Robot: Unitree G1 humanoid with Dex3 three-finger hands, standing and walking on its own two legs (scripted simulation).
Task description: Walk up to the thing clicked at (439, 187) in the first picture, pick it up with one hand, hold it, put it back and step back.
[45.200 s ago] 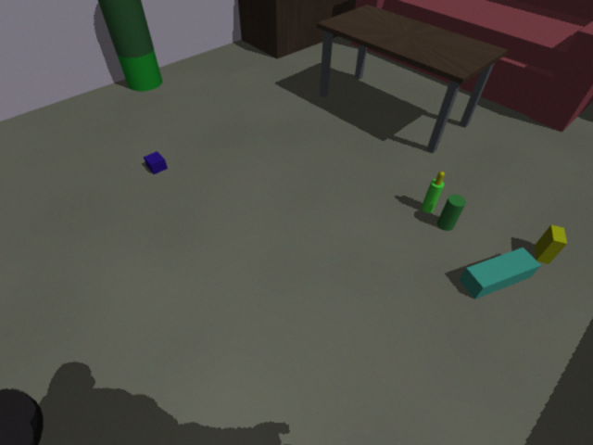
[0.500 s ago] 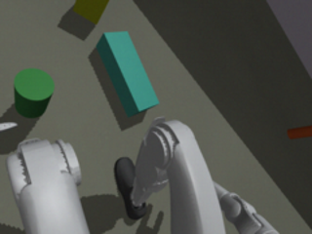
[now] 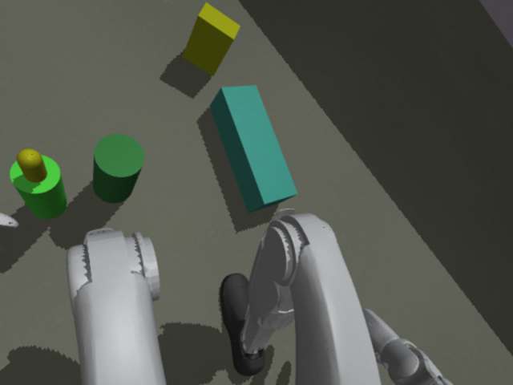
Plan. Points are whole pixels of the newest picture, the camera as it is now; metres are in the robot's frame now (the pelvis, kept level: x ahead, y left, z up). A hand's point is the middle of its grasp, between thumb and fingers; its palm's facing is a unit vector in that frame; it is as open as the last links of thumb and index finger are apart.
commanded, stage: rise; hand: left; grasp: from the side
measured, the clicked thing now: (40, 184) +0.42 +0.26 -0.19
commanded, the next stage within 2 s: home in 0.08 s
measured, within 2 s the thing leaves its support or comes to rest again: neither
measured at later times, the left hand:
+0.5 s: hand out of the picture +0.31 +0.38 +0.03, palm faces +0.27 -0.83 -0.49, open 17.3 cm
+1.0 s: hand out of the picture +0.27 +0.26 +0.24, palm faces +0.28 -0.88 -0.38, open 17.4 cm
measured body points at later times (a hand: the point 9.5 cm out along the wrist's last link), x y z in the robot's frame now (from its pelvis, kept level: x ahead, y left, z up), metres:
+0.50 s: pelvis +0.01 -0.01 +0.11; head +0.20 +0.06 +0.51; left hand +0.29 +0.42 +0.06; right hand +0.20 -0.24 -0.02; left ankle +0.08 +0.12 -0.27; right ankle +0.15 -0.13 -0.27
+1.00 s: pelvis +0.08 -0.01 +0.34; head +0.17 +0.03 +0.78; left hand +0.25 +0.31 +0.27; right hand +0.30 -0.23 +0.25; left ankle +0.08 +0.12 -0.27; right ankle +0.15 -0.13 -0.27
